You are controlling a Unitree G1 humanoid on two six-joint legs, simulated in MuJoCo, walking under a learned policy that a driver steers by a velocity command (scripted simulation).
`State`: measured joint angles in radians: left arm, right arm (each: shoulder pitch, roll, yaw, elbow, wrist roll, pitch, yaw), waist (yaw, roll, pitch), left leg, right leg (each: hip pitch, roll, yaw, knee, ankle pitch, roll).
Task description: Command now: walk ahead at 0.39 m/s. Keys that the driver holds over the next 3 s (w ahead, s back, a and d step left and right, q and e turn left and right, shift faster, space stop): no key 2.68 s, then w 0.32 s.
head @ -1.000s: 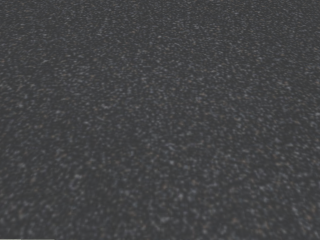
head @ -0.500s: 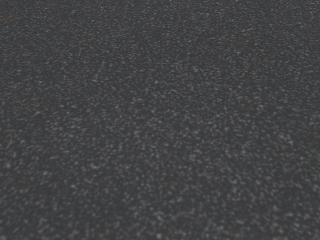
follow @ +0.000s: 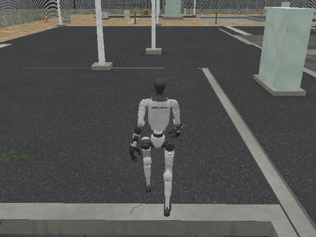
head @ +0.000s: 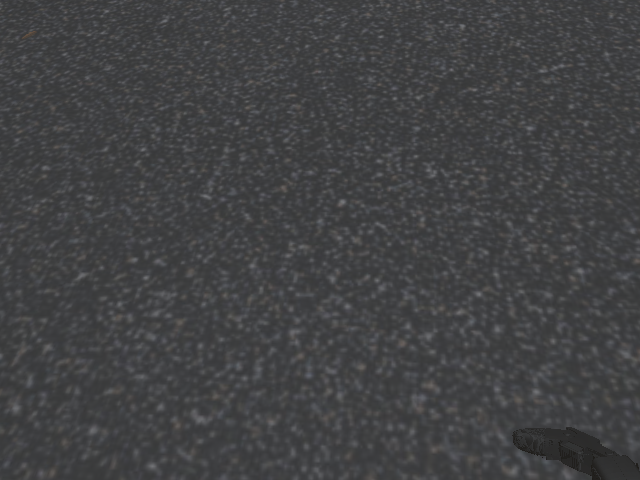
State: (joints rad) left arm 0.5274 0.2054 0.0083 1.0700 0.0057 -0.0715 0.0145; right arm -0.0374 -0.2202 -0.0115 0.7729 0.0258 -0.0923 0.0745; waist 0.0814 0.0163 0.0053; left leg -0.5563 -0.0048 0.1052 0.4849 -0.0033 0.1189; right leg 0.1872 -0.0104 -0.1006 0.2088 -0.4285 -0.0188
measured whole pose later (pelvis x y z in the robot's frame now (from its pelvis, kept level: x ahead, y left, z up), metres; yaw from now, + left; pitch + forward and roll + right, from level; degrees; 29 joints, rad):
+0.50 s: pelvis +0.19 -0.01 +0.01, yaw +1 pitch +2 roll +2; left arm 0.16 0.21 0.04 0.91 0.02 -0.04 0.03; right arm 0.21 -0.23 -0.02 0.95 -0.01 -0.06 -0.02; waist -0.02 0.01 -0.02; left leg -0.22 -0.01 0.07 0.52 -0.32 0.00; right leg -0.41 -0.04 0.01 0.55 -0.18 0.00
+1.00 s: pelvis +0.22 -0.02 +0.01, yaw +1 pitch +0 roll +0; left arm 0.13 0.18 0.07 1.01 0.00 0.00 0.03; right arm 0.30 -0.17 -0.03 1.09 -0.01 -0.01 -0.05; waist -0.01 -0.01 0.03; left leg -0.15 0.04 0.05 0.55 -0.38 -0.02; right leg -0.33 0.00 -0.02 0.57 -0.23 -0.02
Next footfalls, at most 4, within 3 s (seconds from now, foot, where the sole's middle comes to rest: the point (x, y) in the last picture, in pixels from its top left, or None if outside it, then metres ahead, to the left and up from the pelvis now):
0.02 left None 0.20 0.11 -0.76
0.42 right None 0.31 -0.13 -0.76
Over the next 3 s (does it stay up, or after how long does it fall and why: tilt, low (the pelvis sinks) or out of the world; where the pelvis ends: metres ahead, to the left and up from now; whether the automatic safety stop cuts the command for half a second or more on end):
stays up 0.29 -0.04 0.00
